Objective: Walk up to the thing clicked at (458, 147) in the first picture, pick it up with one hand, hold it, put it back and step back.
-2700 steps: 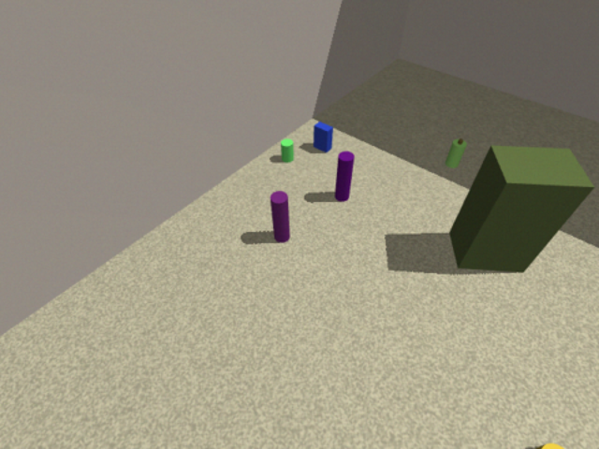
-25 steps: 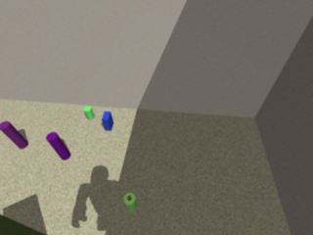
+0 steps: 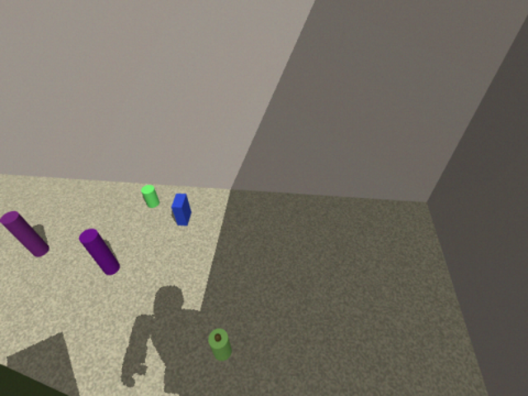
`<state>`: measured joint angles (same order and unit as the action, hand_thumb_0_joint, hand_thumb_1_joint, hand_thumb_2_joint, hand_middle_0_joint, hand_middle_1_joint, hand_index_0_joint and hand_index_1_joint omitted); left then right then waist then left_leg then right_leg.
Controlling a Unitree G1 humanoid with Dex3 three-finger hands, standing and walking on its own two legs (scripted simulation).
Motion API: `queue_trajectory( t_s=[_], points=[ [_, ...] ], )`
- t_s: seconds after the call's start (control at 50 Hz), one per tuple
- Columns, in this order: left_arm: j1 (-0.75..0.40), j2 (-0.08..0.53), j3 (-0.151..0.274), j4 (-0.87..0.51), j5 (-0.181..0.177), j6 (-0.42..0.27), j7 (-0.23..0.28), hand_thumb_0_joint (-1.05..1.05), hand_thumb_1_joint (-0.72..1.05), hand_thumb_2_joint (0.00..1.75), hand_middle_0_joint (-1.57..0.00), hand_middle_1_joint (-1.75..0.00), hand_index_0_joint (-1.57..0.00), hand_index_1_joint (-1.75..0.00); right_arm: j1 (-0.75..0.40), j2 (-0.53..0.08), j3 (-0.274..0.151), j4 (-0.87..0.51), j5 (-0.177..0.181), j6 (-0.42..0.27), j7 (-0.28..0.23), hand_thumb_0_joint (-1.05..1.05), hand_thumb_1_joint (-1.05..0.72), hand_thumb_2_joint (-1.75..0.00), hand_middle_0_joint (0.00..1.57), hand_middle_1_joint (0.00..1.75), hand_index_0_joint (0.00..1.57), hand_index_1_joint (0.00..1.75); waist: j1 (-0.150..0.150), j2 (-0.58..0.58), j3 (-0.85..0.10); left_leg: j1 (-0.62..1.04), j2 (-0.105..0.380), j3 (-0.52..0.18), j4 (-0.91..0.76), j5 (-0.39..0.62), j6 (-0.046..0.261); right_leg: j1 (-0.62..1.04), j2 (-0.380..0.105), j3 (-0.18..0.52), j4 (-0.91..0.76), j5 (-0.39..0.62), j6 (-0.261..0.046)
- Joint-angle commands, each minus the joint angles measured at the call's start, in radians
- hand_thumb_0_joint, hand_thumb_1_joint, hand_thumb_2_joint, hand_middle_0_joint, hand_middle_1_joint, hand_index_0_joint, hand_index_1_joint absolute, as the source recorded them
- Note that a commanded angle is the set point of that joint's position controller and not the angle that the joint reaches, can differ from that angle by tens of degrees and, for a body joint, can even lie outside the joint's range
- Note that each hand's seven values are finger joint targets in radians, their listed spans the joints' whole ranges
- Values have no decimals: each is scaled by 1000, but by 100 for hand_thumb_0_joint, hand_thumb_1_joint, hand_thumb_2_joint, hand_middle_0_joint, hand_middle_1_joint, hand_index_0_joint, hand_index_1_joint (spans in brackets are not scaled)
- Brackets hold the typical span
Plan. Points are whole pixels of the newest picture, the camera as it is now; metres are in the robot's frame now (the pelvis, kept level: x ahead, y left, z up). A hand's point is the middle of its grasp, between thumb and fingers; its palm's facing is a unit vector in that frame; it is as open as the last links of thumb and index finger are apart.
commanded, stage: stand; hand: left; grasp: from the side
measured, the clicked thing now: (220, 343) +0.43 +0.19 -0.70
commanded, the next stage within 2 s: step back in 1.14 s
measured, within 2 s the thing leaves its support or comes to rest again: neither
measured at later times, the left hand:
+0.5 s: hand out of the picture +0.07 +0.25 -0.16, palm faces -0.01 -0.94 -0.34, open 7.4 cm
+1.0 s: hand out of the picture +0.10 +0.25 -0.16, palm faces -0.01 -0.94 -0.33, open 7.4 cm
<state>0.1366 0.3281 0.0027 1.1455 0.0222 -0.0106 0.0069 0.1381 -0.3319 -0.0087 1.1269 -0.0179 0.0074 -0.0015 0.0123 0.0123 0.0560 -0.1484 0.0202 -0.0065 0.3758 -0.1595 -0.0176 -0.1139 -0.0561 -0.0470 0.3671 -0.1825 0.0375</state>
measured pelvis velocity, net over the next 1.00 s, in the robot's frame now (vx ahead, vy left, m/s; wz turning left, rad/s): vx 0.03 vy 0.00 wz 0.00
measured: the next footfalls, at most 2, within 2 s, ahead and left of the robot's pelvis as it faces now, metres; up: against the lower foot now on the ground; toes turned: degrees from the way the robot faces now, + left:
left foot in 1.64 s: -0.06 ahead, +0.13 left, +0.00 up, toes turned +0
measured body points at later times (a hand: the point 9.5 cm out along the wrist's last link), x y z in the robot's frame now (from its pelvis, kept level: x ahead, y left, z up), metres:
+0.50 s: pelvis +0.02 +0.00 +0.00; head +0.03 -0.01 +0.45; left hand +0.07 +0.30 -0.13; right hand +0.08 -0.29 -0.14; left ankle +0.03 +0.13 -0.75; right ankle +0.01 -0.14 -0.75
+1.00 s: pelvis +0.03 +0.00 +0.00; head +0.04 +0.00 +0.45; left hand +0.10 +0.29 -0.13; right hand +0.11 -0.30 -0.13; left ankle +0.03 +0.13 -0.75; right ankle +0.01 -0.14 -0.75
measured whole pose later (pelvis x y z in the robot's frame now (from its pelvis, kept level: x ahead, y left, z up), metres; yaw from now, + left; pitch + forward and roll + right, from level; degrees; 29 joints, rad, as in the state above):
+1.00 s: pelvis +0.03 +0.00 +0.00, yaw +0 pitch -2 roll +0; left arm 0.10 0.33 0.01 1.15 0.01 -0.01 0.00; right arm 0.10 -0.34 0.00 1.14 -0.01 0.00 0.00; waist 0.01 0.01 0.05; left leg -0.11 0.02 0.00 0.33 -0.18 -0.02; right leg -0.08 -0.05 -0.05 0.32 -0.20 0.04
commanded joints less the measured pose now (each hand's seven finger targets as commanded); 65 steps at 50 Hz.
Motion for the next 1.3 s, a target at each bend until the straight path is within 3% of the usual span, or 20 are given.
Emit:
queue_trajectory(
  t_s=[0.0,0.14,0.32,0.42,0.5,0.76,0.88,1.0,1.06,1.1,1.12,1.14,1.2,1.28],
  points=[
    [-34,215,42,-44,3,-15,16,0,90,90,-20,-30,-20,-30,-42,-192,-39,-45,-3,-23,-13,0,-90,-90,20,30,20,30,-3,6,0,-51,86,-97,-102,-92,28,-30,-70,84,-89,-75,-39],
    [-30,213,42,-39,3,-14,11,0,90,90,-20,-30,-20,-30,-53,-202,-40,-44,-1,-23,-11,0,-90,-90,20,30,20,30,0,12,-21,-58,94,-106,-108,-112,31,-24,-70,83,-85,-68,-41],
    [-45,212,43,-38,-3,-21,13,0,90,90,-20,-30,-20,-30,-45,-208,-37,-33,-1,-30,-12,0,-90,-90,20,30,20,30,-6,-13,-73,8,103,-89,-79,68,36,15,-88,88,-85,67,-42],
    [-40,209,41,-32,-5,-17,12,0,90,90,-20,-30,-20,-30,-46,-200,-31,-27,2,-29,-11,0,-90,-90,20,30,20,30,-6,-20,-45,8,98,-87,-92,59,31,3,-80,78,-88,53,-37],
    [-38,204,42,-34,-5,-19,12,0,90,90,-20,-30,-20,-30,-52,-209,-32,-30,1,-31,-13,0,-90,-90,20,30,20,30,-6,-13,-74,37,104,-83,-74,140,34,18,-84,77,-84,121,-35],
    [-55,209,47,-48,-6,-18,12,0,90,90,-20,-30,-20,-30,-66,-211,-33,-35,3,-33,-17,0,-90,-90,20,30,20,30,-7,-9,-99,60,113,-73,-69,230,30,51,-90,69,-72,208,-34],
    [-59,212,49,-51,-3,-16,12,0,90,90,-20,-30,-20,-30,-79,-209,-33,-40,3,-31,-14,0,-90,-90,20,30,20,30,-6,-18,-70,47,111,-78,-86,168,29,36,-85,65,-89,134,-34],
    [-56,211,47,-58,-6,-18,9,0,90,90,-20,-30,-20,-30,-81,-214,-34,-43,3,-33,-13,0,-90,-90,20,30,20,30,-7,-1,-83,43,108,-71,-78,188,30,53,-90,68,-90,170,-37],
    [-63,208,46,-59,-6,-18,9,0,90,90,-20,-30,-20,-30,-72,-214,-33,-39,5,-32,-12,0,-90,-90,20,30,20,30,-11,-9,-71,31,108,-76,-90,145,27,47,-88,69,-96,124,-36],
    [-58,212,48,-61,-4,-18,9,0,90,90,-20,-30,-20,-30,-83,-219,-36,-43,3,-32,-13,0,-90,-90,20,30,20,30,-8,-4,-84,43,113,-77,-82,155,34,51,-91,69,-94,140,-41],
    [-64,292,92,-87,-31,-9,12,0,90,90,-20,-30,-20,-30,-104,-280,-58,-72,20,-14,-3,0,-90,-90,20,30,20,30,-16,-12,11,-32,91,-85,21,320,59,-27,-79,80,4,301,-55],
    [-53,283,94,-96,-34,-5,16,0,90,90,-20,-30,-20,-30,-89,-266,-60,-85,27,-9,-1,0,-90,-90,20,30,20,30,-22,-8,-18,-31,94,-76,46,361,67,-20,-76,66,33,320,-63],
    [-50,261,97,-133,-34,3,18,0,90,90,-20,-30,-20,-30,-69,-266,-71,-112,32,3,3,0,-90,-90,20,30,20,30,-30,3,-98,-32,112,-89,78,407,103,-5,-53,49,124,287,-79],
    [-41,238,92,-180,-22,20,12,0,90,90,-20,-30,-20,-30,-89,-293,-92,-162,27,21,6,0,-90,-90,20,30,20,30,-30,49,-127,-79,135,-128,87,260,150,-67,-27,61,198,107,-91]
  ],
)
